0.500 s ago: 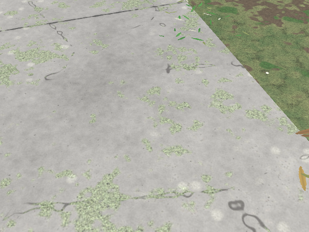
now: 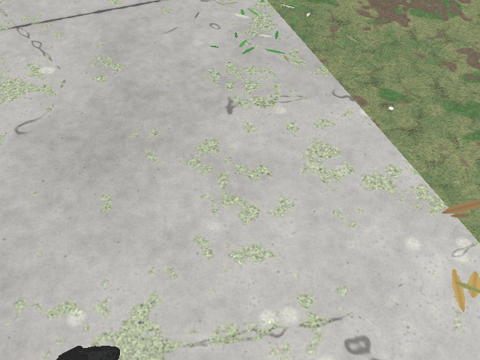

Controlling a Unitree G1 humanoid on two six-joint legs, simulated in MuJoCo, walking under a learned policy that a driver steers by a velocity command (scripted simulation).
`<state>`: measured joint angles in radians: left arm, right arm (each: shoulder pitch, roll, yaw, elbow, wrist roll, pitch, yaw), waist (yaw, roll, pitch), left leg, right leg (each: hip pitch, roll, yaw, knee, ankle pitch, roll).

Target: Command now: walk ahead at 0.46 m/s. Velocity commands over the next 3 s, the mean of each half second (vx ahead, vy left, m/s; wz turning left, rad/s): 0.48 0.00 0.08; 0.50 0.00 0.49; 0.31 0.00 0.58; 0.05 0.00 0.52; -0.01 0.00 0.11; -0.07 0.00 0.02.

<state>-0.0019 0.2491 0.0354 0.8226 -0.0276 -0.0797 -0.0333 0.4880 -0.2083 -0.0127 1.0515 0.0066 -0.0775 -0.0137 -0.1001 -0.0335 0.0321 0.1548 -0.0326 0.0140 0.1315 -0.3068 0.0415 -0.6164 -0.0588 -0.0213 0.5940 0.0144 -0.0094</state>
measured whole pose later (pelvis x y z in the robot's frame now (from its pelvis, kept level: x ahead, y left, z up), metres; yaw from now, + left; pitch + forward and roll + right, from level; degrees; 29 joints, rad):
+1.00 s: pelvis +0.58 +0.05 +0.01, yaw +20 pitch +2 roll +0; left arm 0.04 0.30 0.04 0.77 0.01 -0.10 0.00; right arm 0.34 -0.28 -0.06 0.77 0.02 -0.06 -0.01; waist -0.06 -0.04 0.03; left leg -0.14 -0.11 -0.12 0.33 -0.22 0.09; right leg -0.65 -0.08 0.11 0.62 0.04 0.06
